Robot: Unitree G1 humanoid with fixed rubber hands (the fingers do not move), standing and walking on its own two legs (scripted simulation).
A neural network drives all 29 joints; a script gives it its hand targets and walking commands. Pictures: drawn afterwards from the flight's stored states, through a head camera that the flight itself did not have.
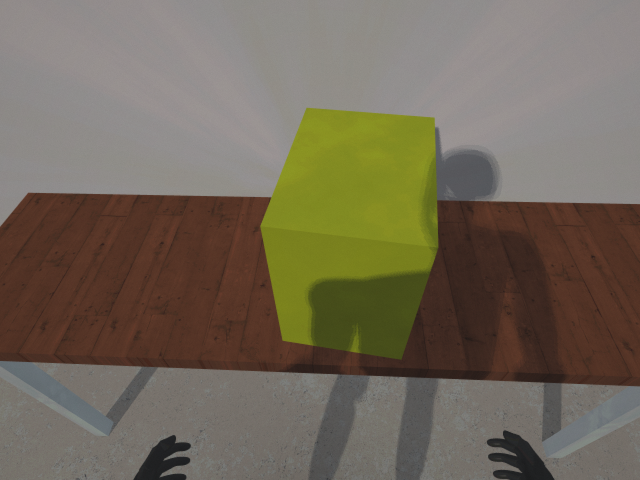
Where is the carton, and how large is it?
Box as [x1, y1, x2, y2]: [260, 108, 437, 359]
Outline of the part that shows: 306,108 260,226 282,340 400,359 437,250 434,118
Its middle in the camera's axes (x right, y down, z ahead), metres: +0.06 -0.02 +0.62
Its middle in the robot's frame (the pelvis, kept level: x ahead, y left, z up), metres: +0.47 -0.03 +0.02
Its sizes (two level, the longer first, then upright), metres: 0.266 0.200 0.281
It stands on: a table, 0.64 m high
